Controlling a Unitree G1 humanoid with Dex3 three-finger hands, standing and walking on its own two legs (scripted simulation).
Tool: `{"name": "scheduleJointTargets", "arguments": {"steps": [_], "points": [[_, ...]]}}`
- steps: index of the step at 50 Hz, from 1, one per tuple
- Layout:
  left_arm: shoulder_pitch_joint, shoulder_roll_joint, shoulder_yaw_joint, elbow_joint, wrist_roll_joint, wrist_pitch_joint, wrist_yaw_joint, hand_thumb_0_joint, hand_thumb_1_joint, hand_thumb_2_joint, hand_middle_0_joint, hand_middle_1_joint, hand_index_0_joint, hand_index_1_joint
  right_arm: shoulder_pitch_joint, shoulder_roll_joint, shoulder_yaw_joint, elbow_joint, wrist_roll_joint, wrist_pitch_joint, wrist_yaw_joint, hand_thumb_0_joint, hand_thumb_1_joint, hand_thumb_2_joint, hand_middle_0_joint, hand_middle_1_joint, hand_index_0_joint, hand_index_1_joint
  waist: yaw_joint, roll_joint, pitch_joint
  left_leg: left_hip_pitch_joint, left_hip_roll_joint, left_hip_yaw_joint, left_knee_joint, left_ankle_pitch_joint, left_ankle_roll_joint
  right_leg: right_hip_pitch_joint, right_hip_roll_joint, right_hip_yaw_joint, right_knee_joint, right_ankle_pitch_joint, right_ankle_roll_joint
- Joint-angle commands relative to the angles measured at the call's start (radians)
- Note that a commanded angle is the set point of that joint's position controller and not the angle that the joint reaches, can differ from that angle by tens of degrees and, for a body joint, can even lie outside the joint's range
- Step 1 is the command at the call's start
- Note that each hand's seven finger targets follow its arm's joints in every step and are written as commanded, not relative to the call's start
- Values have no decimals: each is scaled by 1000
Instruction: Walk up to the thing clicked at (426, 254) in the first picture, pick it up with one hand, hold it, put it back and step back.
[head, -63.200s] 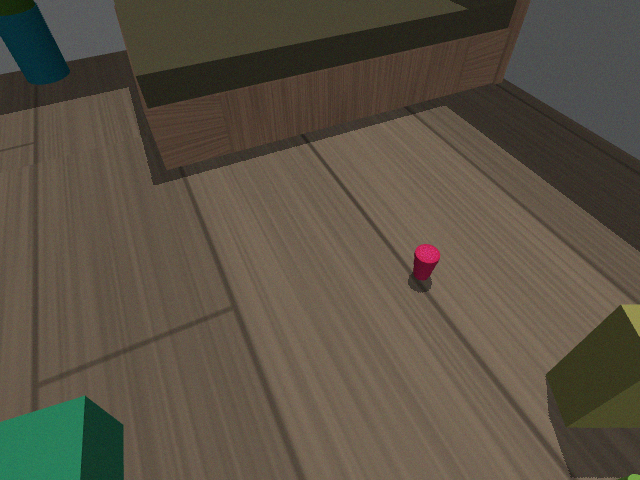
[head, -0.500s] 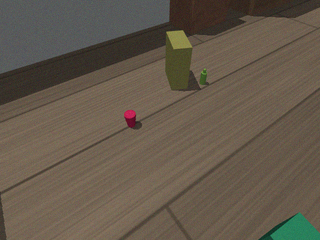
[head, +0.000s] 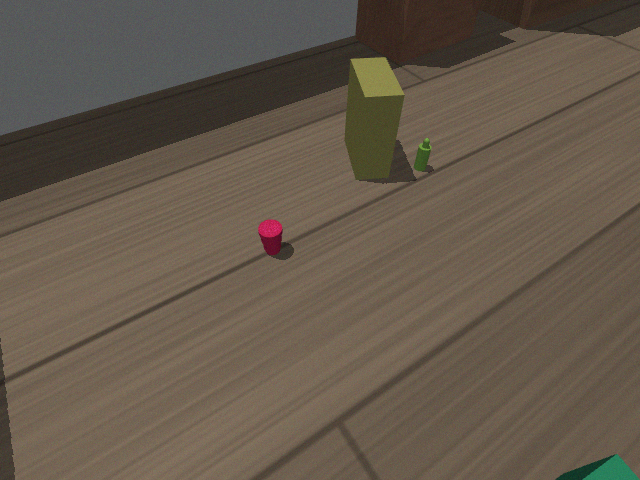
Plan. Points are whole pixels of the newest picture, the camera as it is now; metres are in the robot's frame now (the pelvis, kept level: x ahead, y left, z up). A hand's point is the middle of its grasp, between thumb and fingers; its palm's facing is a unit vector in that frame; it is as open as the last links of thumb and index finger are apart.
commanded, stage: step back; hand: left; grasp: from above
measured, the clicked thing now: (271, 239) +1.04 +0.22 -0.71
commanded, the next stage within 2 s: stand in 0.12 s
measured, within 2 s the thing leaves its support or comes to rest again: neither
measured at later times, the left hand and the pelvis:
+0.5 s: hand out of the picture +0.07 +0.24 -0.14, palm faces -0.02 -0.94 -0.33, open 7.4 cm; pelvis -0.01 +0.00 +0.01, yaw +0 degrees
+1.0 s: hand out of the picture +0.04 +0.25 -0.15, palm faces -0.04 -0.94 -0.34, open 7.4 cm; pelvis -0.02 -0.01 +0.01, yaw +0 degrees
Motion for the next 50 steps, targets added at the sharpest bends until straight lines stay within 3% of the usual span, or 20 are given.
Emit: {"name": "scheduleJointTargets", "arguments": {"steps": [1, 5, 6, 8, 19, 23, 26, 30, 34, 39, 43, 50], "points": [[-29, 210, 48, -46, 3, -21, 22, 0, 900, 900, -200, -300, -200, -300, -57, -226, -43, -45, 5, -17, -20, 0, -900, -900, 200, 300, 200, 300, 3, 10, -157, 97, 111, -80, -63, 395, 47, 59, -101, 69, -65, 380, -58], [-55, 208, 51, -44, 8, -19, 24, 0, 900, 900, -200, -300, -200, -300, -74, -220, -43, -34, 3, -12, -19, 0, -900, -900, 200, 300, 200, 300, -1, 0, -160, 91, 107, -66, -77, 390, 42, 82, -104, 67, -75, 391, -56], [-58, 172, 33, -20, -4, -16, 21, 0, 900, 900, -200, -300, -200, -300, -62, -222, -28, -32, 14, -15, -18, 0, -900, -900, 200, 300, 200, 300, -16, 15, -138, 121, 123, -108, -132, 443, 40, 62, -96, 72, -93, 397, -41], [-54, 173, 31, -12, -5, -14, 21, 0, 900, 900, -200, -300, -200, -300, -70, -234, -29, -21, 13, -18, -17, 0, -900, -900, 200, 300, 200, 300, -10, 26, -137, 155, 133, -112, -143, 471, 40, 68, -92, 65, -119, 361, -31], [-88, 188, 29, 21, 5, -24, 16, 0, 900, 900, -200, -300, -200, -300, -105, -216, -18, -3, 15, -15, -10, 0, -900, -900, 200, 300, 200, 300, -14, 9, -131, 158, 120, -96, -218, 318, 16, 98, -111, 72, -212, 293, -28], [-82, 186, 28, 31, 5, -21, 12, 0, 900, 900, -200, -300, -200, -300, -101, -221, -15, 9, 13, -16, -9, 0, -900, -900, 200, 300, 200, 300, -12, 33, -96, 129, 115, -99, -247, 201, 9, 81, -110, 81, -239, 197, -30], [-78, 191, 29, 34, 6, -21, 12, 0, 900, 900, -200, -300, -200, -300, -96, -222, -14, 14, 12, -17, -8, 0, -900, -900, 200, 300, 200, 300, -10, 13, -108, 132, 120, -105, -251, 215, 12, 87, -112, 82, -237, 200, -34], [-64, 185, 26, 40, 6, -17, 10, 0, 900, 900, -200, -300, -200, -300, -84, -226, -13, 25, 10, -15, -8, 0, -900, -900, 200, 300, 200, 300, -8, 23, -73, 113, 115, -113, -270, 110, 8, 45, -107, 83, -251, 116, -35], [-64, 192, 27, 38, 8, -20, 8, 0, 900, 900, -200, -300, -200, -300, -60, -229, -13, 28, 10, -14, -6, 0, -900, -900, 200, 300, 200, 300, -17, 8, -93, 111, 119, -113, -259, 137, 13, 59, -112, 89, -249, 141, -36], [-44, 190, 25, 43, 8, -14, 8, 0, 900, 900, -200, -300, -200, -300, -46, -233, -11, 32, 9, -9, -6, 0, -900, -900, 200, 300, 200, 300, -14, 16, -52, 70, 116, -130, -284, 15, 12, 16, -100, 83, -253, 51, -36], [-36, 194, 25, 40, 8, -17, 6, 0, 900, 900, -200, -300, -200, -300, -31, -228, -7, 32, 8, -10, -6, 0, -900, -900, 200, 300, 200, 300, -16, 6, -55, 82, 112, -126, -270, 29, 10, 0, -103, 91, -254, 50, -37], [-28, 193, 19, 32, 4, -20, 8, 0, 900, 900, -200, -300, -200, -300, -25, -234, -2, 32, 10, -13, -6, 0, -900, -900, 200, 300, 200, 300, -19, 10, -85, 110, 117, -116, -242, 153, 15, 26, -111, 93, -243, 156, -38]]}}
